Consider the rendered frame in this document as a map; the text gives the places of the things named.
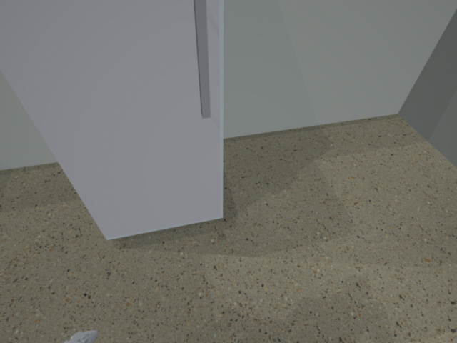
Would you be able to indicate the fridge door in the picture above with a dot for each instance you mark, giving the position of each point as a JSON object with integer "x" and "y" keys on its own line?
{"x": 113, "y": 88}

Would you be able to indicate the handle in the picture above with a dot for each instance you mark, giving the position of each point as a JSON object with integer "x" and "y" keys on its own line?
{"x": 203, "y": 56}

